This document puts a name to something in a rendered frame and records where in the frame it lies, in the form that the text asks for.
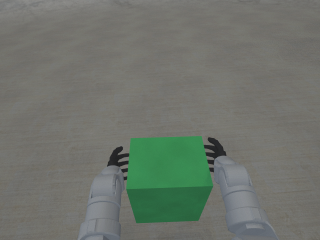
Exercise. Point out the carton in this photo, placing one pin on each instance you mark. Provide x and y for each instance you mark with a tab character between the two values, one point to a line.
168	179

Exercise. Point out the robot left hand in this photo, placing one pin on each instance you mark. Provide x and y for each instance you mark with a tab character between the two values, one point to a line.
114	158

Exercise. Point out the right robot forearm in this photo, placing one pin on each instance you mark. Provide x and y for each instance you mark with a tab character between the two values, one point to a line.
244	215

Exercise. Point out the robot right hand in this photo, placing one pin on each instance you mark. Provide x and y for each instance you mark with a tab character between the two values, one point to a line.
218	151

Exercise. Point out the left robot forearm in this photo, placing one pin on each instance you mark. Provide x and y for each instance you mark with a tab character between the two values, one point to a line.
103	206

